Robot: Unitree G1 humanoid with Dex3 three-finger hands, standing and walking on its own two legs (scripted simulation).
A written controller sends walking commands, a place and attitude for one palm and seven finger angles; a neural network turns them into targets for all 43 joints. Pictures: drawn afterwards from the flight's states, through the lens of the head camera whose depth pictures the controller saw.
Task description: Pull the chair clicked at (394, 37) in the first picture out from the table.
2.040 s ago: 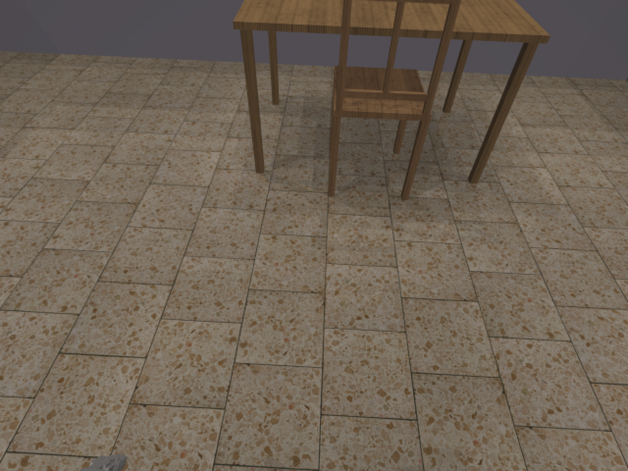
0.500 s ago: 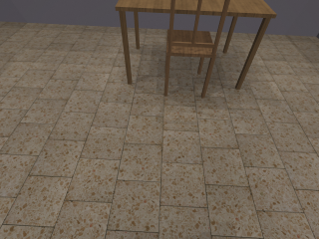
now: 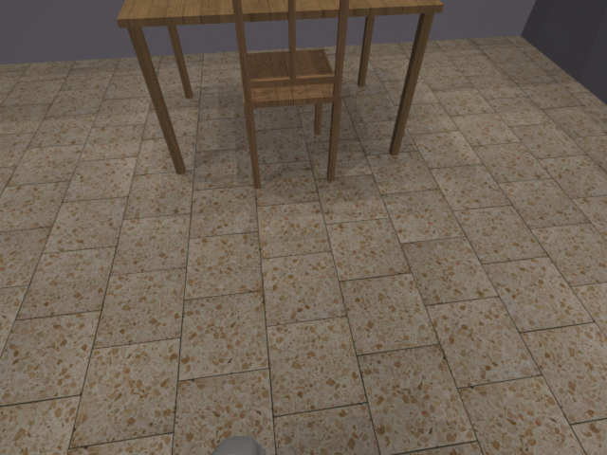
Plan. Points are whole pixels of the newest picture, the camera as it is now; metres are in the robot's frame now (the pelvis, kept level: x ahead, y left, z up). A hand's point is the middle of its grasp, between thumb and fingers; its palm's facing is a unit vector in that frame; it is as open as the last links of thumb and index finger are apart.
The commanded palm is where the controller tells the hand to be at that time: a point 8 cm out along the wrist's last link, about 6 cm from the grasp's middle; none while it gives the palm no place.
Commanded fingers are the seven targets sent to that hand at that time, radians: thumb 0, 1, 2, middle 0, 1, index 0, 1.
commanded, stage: walk to a spot facing it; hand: left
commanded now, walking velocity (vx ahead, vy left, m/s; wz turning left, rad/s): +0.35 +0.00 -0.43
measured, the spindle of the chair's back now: (292, 34) +1.39 +0.17 -0.06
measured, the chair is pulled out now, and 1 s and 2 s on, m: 0.00 0.00 0.00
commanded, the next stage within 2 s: turn to face it in 1.72 s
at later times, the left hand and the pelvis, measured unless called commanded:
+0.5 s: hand (162, 363) +0.28 +0.28 -0.18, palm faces -0.17 -0.97 -0.18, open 7.3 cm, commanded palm none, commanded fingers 0.00 0.90 0.90 -0.20 -0.30 -0.20 -0.30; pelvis +0.21 +0.09 +0.00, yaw -14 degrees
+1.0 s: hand (285, 239) +0.57 +0.10 -0.18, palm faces -0.53 -0.84 -0.09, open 7.4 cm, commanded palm none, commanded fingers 0.00 0.90 0.90 -0.20 -0.30 -0.20 -0.30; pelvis +0.40 +0.03 -0.01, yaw -27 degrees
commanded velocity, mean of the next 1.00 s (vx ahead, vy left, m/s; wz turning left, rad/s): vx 0.35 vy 0.00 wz -0.41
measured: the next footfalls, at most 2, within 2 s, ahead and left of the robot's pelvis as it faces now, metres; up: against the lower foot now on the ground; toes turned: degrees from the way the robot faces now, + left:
left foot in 0.32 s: +0.29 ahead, +0.14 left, +0.00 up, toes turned -2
right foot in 1.04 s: +0.47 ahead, -0.10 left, +0.00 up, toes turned -37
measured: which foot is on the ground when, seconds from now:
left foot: up 0.00-0.30, down 0.32-1.00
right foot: down 0.00-0.32, up 0.34-1.00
